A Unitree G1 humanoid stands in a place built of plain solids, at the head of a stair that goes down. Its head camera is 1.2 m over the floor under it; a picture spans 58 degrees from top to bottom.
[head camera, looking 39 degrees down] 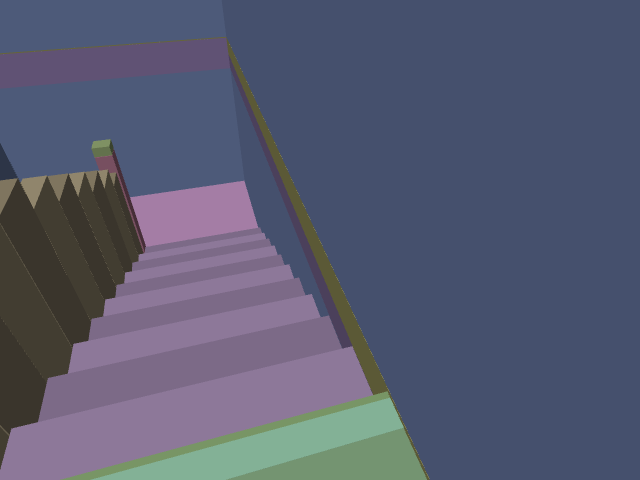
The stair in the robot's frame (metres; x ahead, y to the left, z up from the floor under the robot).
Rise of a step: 0.16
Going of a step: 0.30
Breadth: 1.17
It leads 16 degrees to the left of straight ahead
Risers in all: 11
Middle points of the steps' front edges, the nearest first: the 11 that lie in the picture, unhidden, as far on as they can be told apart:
0.58 0.35 0.00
0.87 0.44 -0.16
1.16 0.52 -0.31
1.45 0.61 -0.47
1.73 0.69 -0.62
2.02 0.77 -0.78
2.31 0.86 -0.94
2.60 0.94 -1.09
2.89 1.02 -1.25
3.17 1.11 -1.41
3.46 1.19 -1.56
